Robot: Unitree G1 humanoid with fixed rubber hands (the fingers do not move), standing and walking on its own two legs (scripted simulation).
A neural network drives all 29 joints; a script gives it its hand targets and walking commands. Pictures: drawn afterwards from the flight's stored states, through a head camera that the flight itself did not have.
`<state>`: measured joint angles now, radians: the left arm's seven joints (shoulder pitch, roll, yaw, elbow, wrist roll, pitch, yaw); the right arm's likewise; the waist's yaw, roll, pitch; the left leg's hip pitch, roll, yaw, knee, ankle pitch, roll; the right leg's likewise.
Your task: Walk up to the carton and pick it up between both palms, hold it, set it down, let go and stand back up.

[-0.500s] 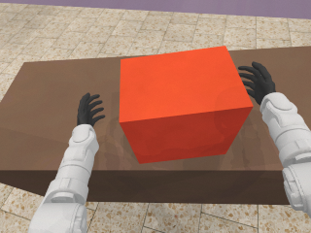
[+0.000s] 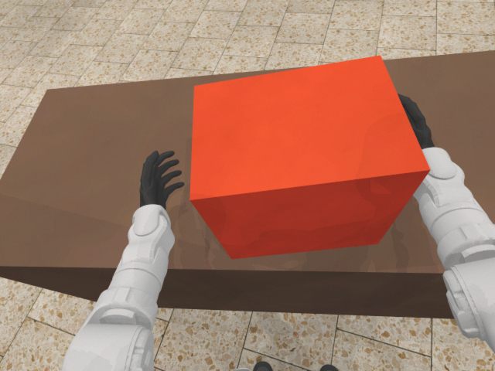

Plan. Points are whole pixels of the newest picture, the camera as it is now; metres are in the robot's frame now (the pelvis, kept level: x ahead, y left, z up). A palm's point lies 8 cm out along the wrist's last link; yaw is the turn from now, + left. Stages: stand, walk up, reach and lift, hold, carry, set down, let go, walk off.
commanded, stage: reach and lift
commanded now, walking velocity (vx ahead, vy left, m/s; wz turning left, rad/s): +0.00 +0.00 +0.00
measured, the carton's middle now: (294, 172) +0.44 +0.01 +0.01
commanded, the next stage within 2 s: none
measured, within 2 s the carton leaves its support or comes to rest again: leaves its support in 1.88 s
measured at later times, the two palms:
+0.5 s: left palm (179, 200) +0.38 +0.20 +0.02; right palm (415, 148) +0.47 -0.17 +0.04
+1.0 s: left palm (187, 201) +0.38 +0.19 +0.01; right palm (413, 150) +0.47 -0.17 +0.04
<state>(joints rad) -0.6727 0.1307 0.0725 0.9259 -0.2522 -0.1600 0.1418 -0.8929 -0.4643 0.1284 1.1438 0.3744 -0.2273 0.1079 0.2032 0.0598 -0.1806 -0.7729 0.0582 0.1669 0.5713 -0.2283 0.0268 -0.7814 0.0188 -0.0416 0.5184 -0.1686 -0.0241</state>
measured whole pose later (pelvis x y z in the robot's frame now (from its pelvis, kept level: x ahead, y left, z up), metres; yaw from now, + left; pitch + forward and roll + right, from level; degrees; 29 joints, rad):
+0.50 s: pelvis -0.01 +0.00 +0.00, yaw +0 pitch +25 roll -1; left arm -0.67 0.04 0.10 0.92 -0.14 -0.19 0.16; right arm -0.89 -0.39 0.06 1.16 0.31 -0.20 0.07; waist 0.16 0.03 -0.20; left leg -0.78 0.06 0.16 0.57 -0.22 0.03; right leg -0.79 0.02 -0.04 0.52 -0.16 -0.02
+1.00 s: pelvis +0.00 -0.01 +0.00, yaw +0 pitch +25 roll +0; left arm -0.67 -0.06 0.32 0.93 0.07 -0.26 0.14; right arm -0.89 -0.30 -0.17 1.21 0.02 -0.34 0.06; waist 0.15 0.02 -0.20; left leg -0.77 0.06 0.16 0.56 -0.22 0.03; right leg -0.79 0.02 -0.04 0.52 -0.16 -0.02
